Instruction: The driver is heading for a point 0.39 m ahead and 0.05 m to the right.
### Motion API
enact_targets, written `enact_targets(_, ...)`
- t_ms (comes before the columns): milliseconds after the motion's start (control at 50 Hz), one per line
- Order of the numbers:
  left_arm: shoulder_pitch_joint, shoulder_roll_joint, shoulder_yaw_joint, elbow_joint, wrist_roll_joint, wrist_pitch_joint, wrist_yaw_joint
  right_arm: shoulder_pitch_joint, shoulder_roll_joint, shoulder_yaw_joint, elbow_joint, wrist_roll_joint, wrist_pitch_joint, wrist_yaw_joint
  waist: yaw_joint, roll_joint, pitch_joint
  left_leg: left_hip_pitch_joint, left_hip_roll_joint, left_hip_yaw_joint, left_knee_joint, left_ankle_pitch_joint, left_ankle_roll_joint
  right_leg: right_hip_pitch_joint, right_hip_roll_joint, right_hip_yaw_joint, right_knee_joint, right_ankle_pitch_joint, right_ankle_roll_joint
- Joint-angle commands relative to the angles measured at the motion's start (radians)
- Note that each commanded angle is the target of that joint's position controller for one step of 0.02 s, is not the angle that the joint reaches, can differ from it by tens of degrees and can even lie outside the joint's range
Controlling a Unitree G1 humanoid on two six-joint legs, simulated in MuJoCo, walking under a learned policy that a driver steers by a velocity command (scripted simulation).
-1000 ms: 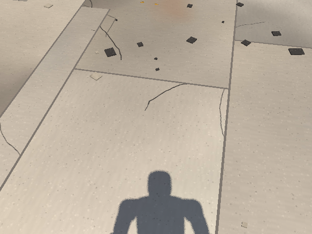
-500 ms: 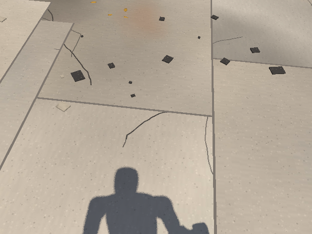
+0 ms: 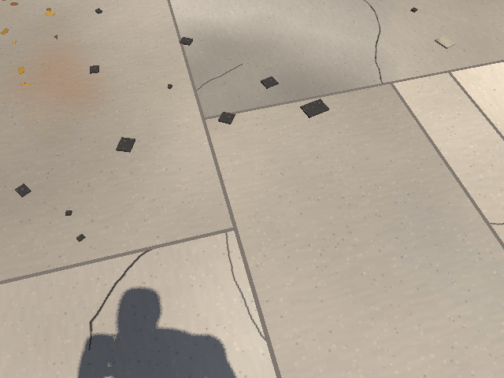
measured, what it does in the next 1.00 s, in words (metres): walks ahead, turning right: left foot, then right foot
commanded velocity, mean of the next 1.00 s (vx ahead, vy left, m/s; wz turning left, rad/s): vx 0.26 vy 0.00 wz -0.31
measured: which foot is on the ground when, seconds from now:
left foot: up 0.00-0.42, down 0.44-1.00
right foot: down 0.00-0.46, up 0.48-0.82, down 0.84-1.00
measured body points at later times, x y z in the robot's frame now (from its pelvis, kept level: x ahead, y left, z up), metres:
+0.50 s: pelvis +0.27 +0.02 +0.00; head +0.32 +0.02 +0.44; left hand +0.33 +0.30 -0.14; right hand +0.41 -0.26 -0.09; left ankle +0.40 +0.08 -0.72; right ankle +0.08 -0.04 -0.66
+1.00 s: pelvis +0.33 +0.00 +0.02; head +0.32 -0.01 +0.47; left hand +0.47 +0.21 -0.12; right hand +0.31 -0.25 -0.13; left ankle +0.40 +0.08 -0.72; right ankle +0.30 -0.11 -0.72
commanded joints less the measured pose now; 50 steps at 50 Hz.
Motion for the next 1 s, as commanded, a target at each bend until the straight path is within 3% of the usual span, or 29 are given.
enact_targets(20,0.111,0.13,0.034,-0.01,-0.026,-0.01,0.025,-0.024,-0.109,-0.018,-0.104,-0.021,-0.018,0.002,0.017,0.005,-0.066,-0.334,0.042,-0.096,-0.002,0.081,-0.002,0.298,-0.275,0.397,-0.333,0.284,-0.158)
enact_targets(60,0.11,0.116,0.025,-0.018,-0.03,-0.032,0.022,0.002,-0.1,-0.017,-0.101,-0.039,0.016,0.008,-0.006,-0.015,-0.092,-0.268,0.042,-0.093,-0.052,0.091,-0.023,0.246,-0.231,0.347,-0.343,0.37,-0.154)
enact_targets(120,0.174,0.152,0.032,-0.009,-0.028,-0.046,0.018,-0.074,-0.089,-0.012,-0.135,-0.035,0.038,0.015,0.01,-0.025,-0.071,-0.318,0.034,-0.077,-0.154,0.169,-0.047,0.224,-0.204,0.336,-0.372,0.353,-0.149)
enact_targets(240,0.301,0.16,0.031,0.002,-0.025,-0.043,0.02,-0.293,-0.1,-0.004,-0.217,-0.028,0.036,0.019,0.091,-0.058,-0.032,-0.441,-0.002,-0.088,-0.401,0.342,-0.051,0.344,-0.199,0.388,-0.366,0.345,-0.117)
enact_targets(320,0.348,0.165,0.029,0.008,-0.016,-0.039,0.031,-0.39,-0.097,0.01,-0.263,-0.02,0.021,0.026,0.119,-0.067,-0.014,-0.416,-0.051,-0.074,-0.544,0.369,-0.029,0.411,-0.202,0.394,-0.297,0.507,-0.104)
enact_targets(380,0.327,0.163,0.024,0.009,-0.012,-0.038,0.042,-0.305,-0.108,0.012,-0.246,-0.018,0.0,0.017,0.081,-0.093,-0.041,-0.197,-0.107,-0.06,-0.665,0.36,0.024,0.386,-0.184,0.365,-0.189,0.751,-0.028)
enact_targets(400,0.307,0.172,0.025,0.004,-0.012,-0.043,0.043,-0.218,-0.133,0.002,-0.217,-0.02,-0.007,0.008,0.047,-0.103,-0.078,-0.081,-0.136,-0.056,-0.686,0.347,0.046,0.377,-0.175,0.368,-0.116,0.853,-0.001)
enact_targets(420,0.278,0.185,0.026,0.002,-0.02,-0.049,0.041,-0.105,-0.151,-0.005,-0.184,-0.022,-0.018,-0.002,-0.014,-0.086,-0.123,0.048,-0.14,-0.046,-0.764,0.427,0.066,0.372,-0.143,0.348,0.013,0.886,0.023)
enact_targets(440,0.263,0.162,0.02,-0.015,-0.032,-0.058,0.037,0.016,-0.185,-0.013,-0.161,-0.033,-0.036,-0.012,-0.068,-0.048,-0.203,0.266,-0.03,-0.123,-0.777,0.629,0.095,0.259,-0.092,0.333,0.206,0.688,0.044)
enact_targets(460,0.355,0.068,0.001,-0.042,-0.051,-0.059,0.042,0.095,-0.271,-0.025,-0.168,-0.045,-0.04,-0.015,-0.037,0.173,-0.36,0.531,0.293,-0.403,-0.658,1.228,0.197,0.062,0.037,0.232,0.549,-0.083,0.077)
enact_targets(480,0.469,0.109,0.01,-0.026,-0.058,-0.046,0.054,0.088,-0.271,-0.034,-0.167,-0.007,-0.018,-0.005,0.007,0.278,-0.507,0.584,0.403,-0.667,-0.711,1.371,0.333,-0.047,0.106,0.216,0.74,-0.4,0.088)
enact_targets(500,0.437,0.143,0.014,0.013,-0.023,-0.029,0.057,0.004,-0.187,-0.016,-0.189,0.012,-0.008,0.002,0.028,0.095,-0.397,0.446,0.344,-0.575,-0.752,1.221,0.319,-0.068,0.046,0.259,0.782,-0.316,0.095)
enact_targets(520,0.355,0.131,0.01,0.006,-0.01,-0.021,0.048,-0.069,-0.107,0.008,-0.194,0.013,-0.007,0.002,0.03,0.038,-0.271,0.33,0.273,-0.442,-0.783,1.097,0.283,-0.091,0.014,0.246,0.731,-0.276,0.106)
enact_targets(540,0.313,0.109,0.004,0.0,-0.009,-0.012,0.04,-0.1,-0.068,0.024,-0.185,0.006,-0.006,-0.001,0.04,0.032,-0.196,0.242,0.217,-0.357,-0.827,1.027,0.247,-0.09,-0.017,0.24,0.664,-0.259,0.114)
enact_targets(580,0.309,0.083,-0.003,0.006,0.004,0.02,0.024,-0.104,-0.083,0.028,-0.157,0.004,-0.007,-0.007,0.063,0.09,-0.148,0.102,0.148,-0.246,-0.887,0.964,0.214,0.007,-0.028,0.207,0.565,-0.211,0.13)
enact_targets(640,0.309,0.06,-0.015,0.017,-0.004,0.041,0.021,-0.119,-0.106,0.029,-0.135,-0.008,-0.014,-0.003,0.091,0.105,-0.176,0.031,0.125,-0.174,-0.907,0.935,0.223,0.089,-0.027,0.175,0.423,-0.184,0.139)
enact_targets(720,0.208,0.046,-0.037,0.018,0.0,0.059,0.025,-0.099,-0.124,0.028,-0.108,-0.01,0.009,-0.001,0.054,0.152,-0.164,-0.005,0.1,-0.172,-0.946,0.53,0.207,0.154,-0.065,0.113,0.172,-0.14,0.134)
enact_targets(780,0.173,0.049,-0.045,0.029,0.0,0.058,0.028,-0.096,-0.141,0.021,-0.097,-0.004,0.041,0.0,0.05,0.128,-0.117,-0.064,0.093,-0.221,-0.965,0.131,0.186,0.221,-0.064,0.082,0.004,-0.077,0.12)
enact_targets(820,0.158,0.055,-0.052,0.035,0.01,0.039,0.037,-0.077,-0.118,0.029,-0.087,-0.003,0.053,-0.004,0.057,0.063,-0.065,-0.146,0.074,-0.234,-0.956,-0.013,0.116,0.304,-0.1,0.139,-0.182,0.005,0.093)
enact_targets(840,0.159,0.094,-0.05,0.031,0.02,0.025,0.046,-0.061,-0.092,0.035,-0.091,-0.003,0.052,-0.002,0.044,-0.017,-0.058,-0.159,0.039,-0.208,-0.893,0.002,0.072,0.311,-0.214,0.279,-0.268,-0.003,0.069)
enact_targets(860,0.098,0.141,-0.04,0.04,-0.004,0.02,0.049,0.001,-0.056,0.041,-0.078,0.014,0.054,0.001,-0.027,-0.151,-0.031,-0.049,-0.065,-0.106,-0.868,0.069,0.041,0.136,-0.273,0.364,-0.317,-0.091,0.029)
enact_targets(880,0.073,0.084,-0.055,0.046,-0.013,0.012,0.044,-0.003,-0.07,0.04,-0.047,0.01,0.058,-0.002,-0.019,-0.126,-0.031,0.115,-0.058,-0.105,-0.853,0.155,0.029,0.013,-0.262,0.354,-0.354,-0.195,0.037)
enact_targets(900,0.064,0.063,-0.062,0.058,-0.015,0.005,0.043,-0.007,-0.078,0.036,-0.037,0.007,0.058,-0.003,-0.024,-0.113,-0.022,0.166,-0.046,-0.119,-0.859,0.202,0.028,-0.009,-0.221,0.317,-0.356,-0.215,0.064)
enact_targets(940,0.086,0.069,-0.06,0.085,-0.018,-0.002,0.049,0.001,-0.105,0.028,-0.014,0.003,0.055,-0.003,-0.014,-0.102,-0.017,0.154,-0.023,-0.138,-0.863,0.227,0.038,0.042,-0.175,0.268,-0.339,-0.132,0.086)
enact_targets(1000,0.126,0.059,-0.058,0.122,-0.021,-0.004,0.051,0.004,-0.085,0.033,0.02,0.003,0.048,-0.007,0.005,-0.037,-0.023,0.098,-0.014,-0.144,-0.888,0.236,0.041,0.139,-0.17,0.246,-0.301,-0.016,0.076)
